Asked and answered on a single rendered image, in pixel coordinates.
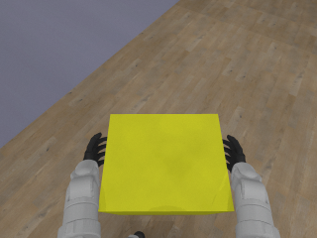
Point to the left robot forearm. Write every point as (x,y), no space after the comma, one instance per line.
(80,213)

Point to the carton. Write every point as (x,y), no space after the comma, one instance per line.
(165,164)

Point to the left robot hand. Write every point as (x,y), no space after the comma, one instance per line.
(92,149)

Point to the right robot forearm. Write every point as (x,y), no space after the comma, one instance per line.
(254,217)

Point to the right robot hand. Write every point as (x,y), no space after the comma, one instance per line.
(235,152)

